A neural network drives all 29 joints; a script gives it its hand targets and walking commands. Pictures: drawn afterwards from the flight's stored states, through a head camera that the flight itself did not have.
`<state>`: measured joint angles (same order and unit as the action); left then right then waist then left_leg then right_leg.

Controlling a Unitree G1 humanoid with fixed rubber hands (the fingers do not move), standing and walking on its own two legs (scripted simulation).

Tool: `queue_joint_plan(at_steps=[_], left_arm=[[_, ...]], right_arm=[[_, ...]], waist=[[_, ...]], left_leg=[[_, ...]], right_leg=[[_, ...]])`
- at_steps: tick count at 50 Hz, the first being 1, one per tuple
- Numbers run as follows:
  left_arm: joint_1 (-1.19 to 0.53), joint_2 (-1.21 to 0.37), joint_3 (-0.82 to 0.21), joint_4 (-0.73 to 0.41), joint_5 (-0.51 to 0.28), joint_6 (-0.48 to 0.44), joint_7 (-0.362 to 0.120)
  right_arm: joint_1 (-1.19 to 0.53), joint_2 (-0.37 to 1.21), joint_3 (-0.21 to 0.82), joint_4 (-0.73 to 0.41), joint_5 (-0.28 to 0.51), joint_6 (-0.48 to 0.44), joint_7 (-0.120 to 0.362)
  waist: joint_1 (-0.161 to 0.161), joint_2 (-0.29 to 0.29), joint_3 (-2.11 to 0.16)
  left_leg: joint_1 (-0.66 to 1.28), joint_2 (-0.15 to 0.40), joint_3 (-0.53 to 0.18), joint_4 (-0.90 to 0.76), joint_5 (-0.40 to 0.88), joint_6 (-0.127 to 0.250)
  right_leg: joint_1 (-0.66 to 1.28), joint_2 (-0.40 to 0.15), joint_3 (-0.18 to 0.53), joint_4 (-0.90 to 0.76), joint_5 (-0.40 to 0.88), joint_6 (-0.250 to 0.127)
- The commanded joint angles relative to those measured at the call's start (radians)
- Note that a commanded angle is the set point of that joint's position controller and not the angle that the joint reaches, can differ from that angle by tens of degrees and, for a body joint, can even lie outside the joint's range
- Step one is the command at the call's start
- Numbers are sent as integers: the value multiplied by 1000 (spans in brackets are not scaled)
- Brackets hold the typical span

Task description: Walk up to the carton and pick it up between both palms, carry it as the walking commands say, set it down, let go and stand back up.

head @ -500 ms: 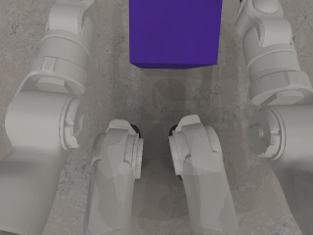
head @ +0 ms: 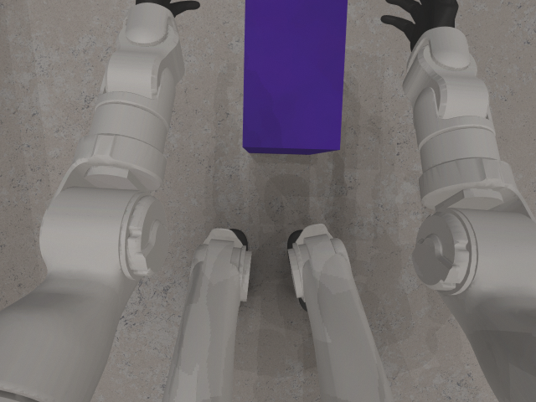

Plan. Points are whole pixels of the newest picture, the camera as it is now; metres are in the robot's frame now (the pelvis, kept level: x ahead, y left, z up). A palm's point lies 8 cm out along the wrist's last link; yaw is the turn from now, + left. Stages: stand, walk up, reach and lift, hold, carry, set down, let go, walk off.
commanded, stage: set down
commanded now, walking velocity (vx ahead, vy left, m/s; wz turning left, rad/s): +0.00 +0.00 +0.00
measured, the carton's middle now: (286, 82) +0.55 -0.05 -0.37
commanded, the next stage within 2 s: let go in 0.62 s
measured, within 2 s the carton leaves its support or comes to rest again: neither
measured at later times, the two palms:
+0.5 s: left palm out of the picture +0.57 +0.11 +0.04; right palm out of the picture +0.54 -0.19 +0.03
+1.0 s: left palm out of the picture +0.47 +0.15 +0.08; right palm out of the picture +0.46 -0.21 +0.09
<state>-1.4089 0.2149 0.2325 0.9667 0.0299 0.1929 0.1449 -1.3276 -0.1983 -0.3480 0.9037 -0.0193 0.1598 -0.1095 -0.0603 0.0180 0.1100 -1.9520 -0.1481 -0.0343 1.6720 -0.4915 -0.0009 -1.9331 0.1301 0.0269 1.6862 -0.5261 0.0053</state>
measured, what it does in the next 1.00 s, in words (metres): rises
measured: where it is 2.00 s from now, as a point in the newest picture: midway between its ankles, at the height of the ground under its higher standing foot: (268, 284)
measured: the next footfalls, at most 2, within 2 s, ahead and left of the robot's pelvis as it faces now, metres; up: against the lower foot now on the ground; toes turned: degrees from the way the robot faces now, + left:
none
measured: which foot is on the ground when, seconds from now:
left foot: down 0.00-1.00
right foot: down 0.00-1.00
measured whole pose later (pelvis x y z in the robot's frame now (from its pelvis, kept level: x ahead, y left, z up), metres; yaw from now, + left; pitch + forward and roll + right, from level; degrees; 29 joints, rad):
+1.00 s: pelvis +0.08 -0.01 +0.21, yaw +0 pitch +37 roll +0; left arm -0.64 0.05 0.22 0.61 0.19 0.10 0.12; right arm -0.63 -0.09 -0.28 0.63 -0.15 0.08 0.00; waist -0.04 0.00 -0.01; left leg -1.11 -0.10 -0.11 0.71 -0.23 0.01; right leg -1.10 0.10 0.09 0.72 -0.25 -0.02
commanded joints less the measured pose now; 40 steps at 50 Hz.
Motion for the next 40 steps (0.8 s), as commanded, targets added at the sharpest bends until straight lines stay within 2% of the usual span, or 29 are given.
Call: queue_joint_plan(at_steps=[1,8,16,23,29,34,40], left_arm=[[-256,61,5,-142,10,-14,1],[-200,39,9,-184,23,-17,-9],[-142,10,42,-181,73,-35,-33],[-90,-26,93,-165,145,-59,-57],[-35,-65,144,-116,208,-79,-65],[52,-81,152,-171,243,-88,-42],[209,-119,66,-341,213,-68,3]], right_arm=[[-228,-94,-3,-138,-3,-18,6],[-168,-88,-15,-169,-14,-25,21],[-111,-47,-41,-165,-48,-42,41],[-58,1,-80,-158,-101,-64,51],[-9,58,-110,-128,-180,-86,57],[75,37,-114,-177,-209,-93,64],[187,-1,-35,-315,-165,-75,94]], waist=[[-29,38,-1203],[-38,35,-1214],[-24,28,-1144],[-10,22,-1027],[-18,20,-941],[-16,38,-1039],[-13,22,-1261]], left_leg=[[721,18,49,-173,359,-42],[871,24,35,-314,453,-44],[1011,41,18,-503,500,-41],[1084,57,7,-672,493,-38],[1066,63,2,-729,518,-50],[1184,61,-9,-742,607,-60],[1345,59,-10,-785,780,-39]], right_leg=[[618,-25,-56,-205,407,38],[716,-29,-55,-353,492,41],[824,-42,-40,-556,525,50],[916,-50,-28,-730,530,60],[914,-59,-37,-794,550,65],[1020,-49,-46,-804,639,58],[1248,-47,-39,-816,845,48]])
